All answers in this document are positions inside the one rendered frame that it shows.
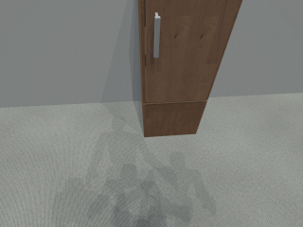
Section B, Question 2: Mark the cupboard door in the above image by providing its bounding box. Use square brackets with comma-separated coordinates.
[145, 0, 240, 103]

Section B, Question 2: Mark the handle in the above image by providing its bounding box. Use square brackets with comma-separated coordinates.
[153, 12, 161, 58]

